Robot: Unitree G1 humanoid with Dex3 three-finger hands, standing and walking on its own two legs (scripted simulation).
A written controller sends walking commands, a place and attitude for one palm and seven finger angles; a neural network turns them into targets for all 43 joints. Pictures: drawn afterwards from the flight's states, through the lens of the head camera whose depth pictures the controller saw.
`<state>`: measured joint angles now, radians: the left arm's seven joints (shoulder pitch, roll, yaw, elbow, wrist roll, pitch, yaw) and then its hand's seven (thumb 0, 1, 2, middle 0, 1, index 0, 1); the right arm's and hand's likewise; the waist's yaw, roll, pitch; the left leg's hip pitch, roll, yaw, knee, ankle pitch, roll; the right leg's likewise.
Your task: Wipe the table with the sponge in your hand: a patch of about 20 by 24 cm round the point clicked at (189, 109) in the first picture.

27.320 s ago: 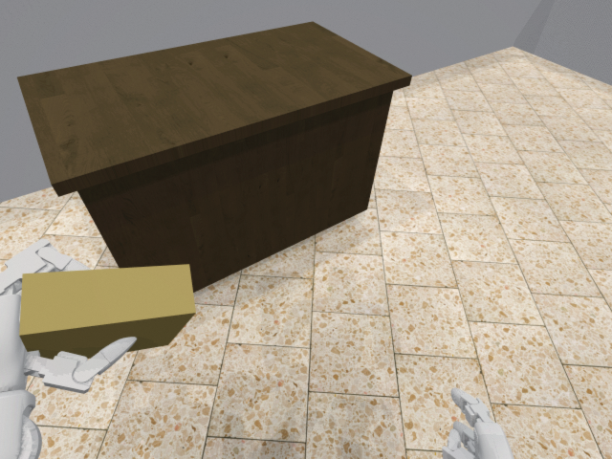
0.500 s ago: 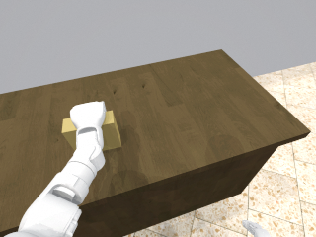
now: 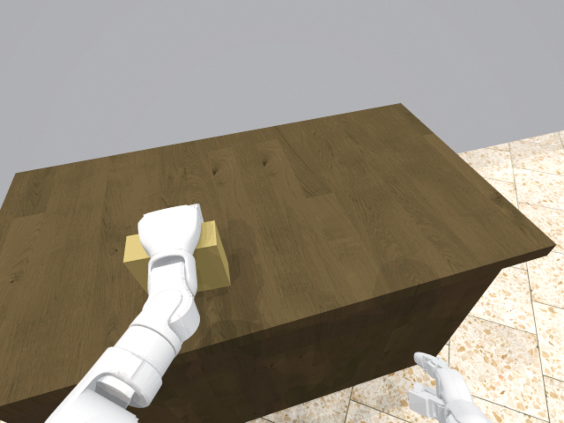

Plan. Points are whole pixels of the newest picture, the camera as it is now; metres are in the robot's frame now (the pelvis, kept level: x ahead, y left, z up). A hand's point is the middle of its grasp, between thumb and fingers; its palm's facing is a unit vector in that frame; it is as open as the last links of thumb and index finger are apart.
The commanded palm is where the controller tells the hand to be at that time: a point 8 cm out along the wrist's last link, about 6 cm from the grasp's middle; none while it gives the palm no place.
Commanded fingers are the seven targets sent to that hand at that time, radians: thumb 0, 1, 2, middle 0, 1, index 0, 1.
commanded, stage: wipe back along the middle lane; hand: left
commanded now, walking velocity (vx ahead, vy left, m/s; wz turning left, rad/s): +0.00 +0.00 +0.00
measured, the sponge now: (185, 269) +0.35 +0.22 +0.00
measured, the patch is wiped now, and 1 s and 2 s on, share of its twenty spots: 0.80 1.00 1.00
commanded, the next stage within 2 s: slide across to the third lane in 0.28 s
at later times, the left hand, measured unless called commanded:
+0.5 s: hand (184, 262) +0.33 +0.20 +0.05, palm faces +0.02 -0.04 -1.00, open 9.0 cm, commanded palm +0.29 +0.17 +0.09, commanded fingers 0.00 0.10 1.30 -1.20 -1.60 -1.20 -1.60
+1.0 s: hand (212, 255) +0.35 +0.16 +0.05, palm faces -0.02 -0.03 -1.00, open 9.1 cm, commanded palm +0.31 +0.12 +0.09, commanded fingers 0.00 0.10 1.30 -1.20 -1.60 -1.20 -1.60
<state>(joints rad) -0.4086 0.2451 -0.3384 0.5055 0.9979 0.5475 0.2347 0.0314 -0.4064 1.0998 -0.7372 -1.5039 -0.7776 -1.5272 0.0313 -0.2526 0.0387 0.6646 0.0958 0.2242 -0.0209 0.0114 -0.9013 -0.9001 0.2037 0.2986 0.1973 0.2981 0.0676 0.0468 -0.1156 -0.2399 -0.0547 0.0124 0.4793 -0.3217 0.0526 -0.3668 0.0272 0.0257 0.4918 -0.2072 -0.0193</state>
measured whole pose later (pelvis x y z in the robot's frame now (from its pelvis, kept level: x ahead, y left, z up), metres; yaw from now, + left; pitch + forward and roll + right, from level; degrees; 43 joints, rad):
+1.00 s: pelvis +0.00 -0.01 +0.00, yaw +1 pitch +4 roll +0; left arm -0.46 0.16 -0.47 0.52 0.97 0.57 0.19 0.00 -0.44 1.10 -0.78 -1.47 -0.83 -1.45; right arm 0.01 -0.24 0.02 0.70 0.09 0.21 0.01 0.01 -0.90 -0.90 0.20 0.30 0.20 0.30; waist 0.10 0.07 -0.11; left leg -0.23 -0.05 -0.01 0.49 -0.32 0.04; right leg -0.35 0.03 0.00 0.51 -0.22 -0.03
